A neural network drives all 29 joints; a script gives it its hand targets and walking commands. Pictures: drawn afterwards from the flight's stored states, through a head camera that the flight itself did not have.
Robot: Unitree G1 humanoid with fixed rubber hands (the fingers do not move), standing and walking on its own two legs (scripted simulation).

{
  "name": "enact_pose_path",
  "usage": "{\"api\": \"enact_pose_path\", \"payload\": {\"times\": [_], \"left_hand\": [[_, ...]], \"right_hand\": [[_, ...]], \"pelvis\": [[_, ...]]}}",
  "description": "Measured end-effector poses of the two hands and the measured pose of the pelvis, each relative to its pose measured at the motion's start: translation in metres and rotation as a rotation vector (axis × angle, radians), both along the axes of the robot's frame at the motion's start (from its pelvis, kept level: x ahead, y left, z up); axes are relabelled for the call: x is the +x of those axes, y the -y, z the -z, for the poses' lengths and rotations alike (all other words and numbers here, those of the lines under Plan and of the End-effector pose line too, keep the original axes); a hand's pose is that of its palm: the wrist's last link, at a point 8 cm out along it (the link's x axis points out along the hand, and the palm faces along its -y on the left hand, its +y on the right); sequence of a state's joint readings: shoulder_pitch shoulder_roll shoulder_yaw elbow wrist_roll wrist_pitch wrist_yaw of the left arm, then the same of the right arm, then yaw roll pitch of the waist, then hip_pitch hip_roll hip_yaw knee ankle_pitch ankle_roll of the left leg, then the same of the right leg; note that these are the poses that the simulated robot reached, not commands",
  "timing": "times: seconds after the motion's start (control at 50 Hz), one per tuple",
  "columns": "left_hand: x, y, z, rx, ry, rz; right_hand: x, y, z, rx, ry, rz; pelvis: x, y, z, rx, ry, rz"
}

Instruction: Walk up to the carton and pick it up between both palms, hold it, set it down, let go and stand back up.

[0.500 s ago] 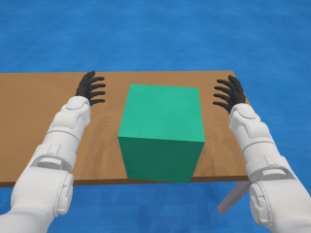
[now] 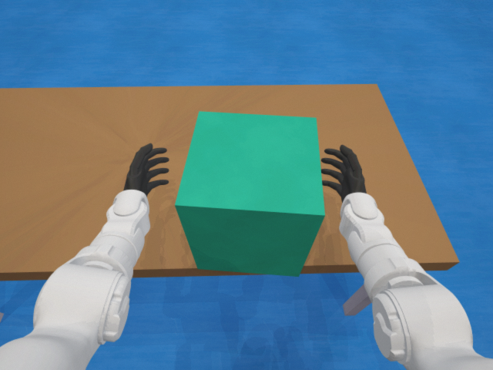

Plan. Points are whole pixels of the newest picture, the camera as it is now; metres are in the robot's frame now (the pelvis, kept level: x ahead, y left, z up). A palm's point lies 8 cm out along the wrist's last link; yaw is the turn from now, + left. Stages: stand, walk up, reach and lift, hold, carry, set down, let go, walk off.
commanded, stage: reach and lift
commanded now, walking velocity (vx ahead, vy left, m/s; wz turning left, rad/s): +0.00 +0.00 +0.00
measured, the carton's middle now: (252, 199) +0.43 +0.00 -0.02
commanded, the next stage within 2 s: none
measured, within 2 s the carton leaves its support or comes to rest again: neither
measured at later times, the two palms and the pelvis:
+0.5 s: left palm (149, 187) +0.42 +0.18 +0.03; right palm (353, 203) +0.40 -0.18 +0.01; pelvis -0.02 -0.01 -0.02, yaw +0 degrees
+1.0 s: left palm (167, 191) +0.43 +0.15 +0.01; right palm (335, 201) +0.41 -0.15 +0.01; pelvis -0.01 +0.00 -0.02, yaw +0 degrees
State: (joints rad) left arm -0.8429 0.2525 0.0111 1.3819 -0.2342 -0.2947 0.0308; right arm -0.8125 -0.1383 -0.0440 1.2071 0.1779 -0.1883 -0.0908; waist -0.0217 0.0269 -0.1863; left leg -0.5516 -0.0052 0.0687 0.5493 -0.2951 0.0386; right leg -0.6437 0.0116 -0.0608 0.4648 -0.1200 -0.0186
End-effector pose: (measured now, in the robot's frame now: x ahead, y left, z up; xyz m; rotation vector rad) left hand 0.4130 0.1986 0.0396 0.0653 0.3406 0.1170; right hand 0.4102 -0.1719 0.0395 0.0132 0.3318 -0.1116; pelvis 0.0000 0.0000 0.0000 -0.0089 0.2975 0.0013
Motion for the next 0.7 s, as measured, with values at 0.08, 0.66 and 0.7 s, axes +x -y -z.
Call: {"api": "enact_pose_path", "payload": {"times": [0.08, 0.66, 0.7], "left_hand": [[-0.007, -0.003, 0.023, -0.018, -0.006, -0.031], [0.011, 0.027, 0.022, -0.029, 0.054, 0.038], [0.012, 0.031, 0.024, -0.042, 0.053, 0.042]], "right_hand": [[-0.004, 0.006, 0.02, -0.006, 0.002, 0.011], [-0.004, -0.018, 0.037, 0.033, 0.037, -0.008], [-0.002, -0.018, 0.037, 0.026, 0.039, -0.003]], "pelvis": [[-0.006, 0.001, 0.006, 0.001, -0.06, 0.0], [-0.012, 0.006, 0.02, 0.005, -0.137, 0.0], [-0.011, 0.005, 0.02, 0.004, -0.139, 0.0]]}}
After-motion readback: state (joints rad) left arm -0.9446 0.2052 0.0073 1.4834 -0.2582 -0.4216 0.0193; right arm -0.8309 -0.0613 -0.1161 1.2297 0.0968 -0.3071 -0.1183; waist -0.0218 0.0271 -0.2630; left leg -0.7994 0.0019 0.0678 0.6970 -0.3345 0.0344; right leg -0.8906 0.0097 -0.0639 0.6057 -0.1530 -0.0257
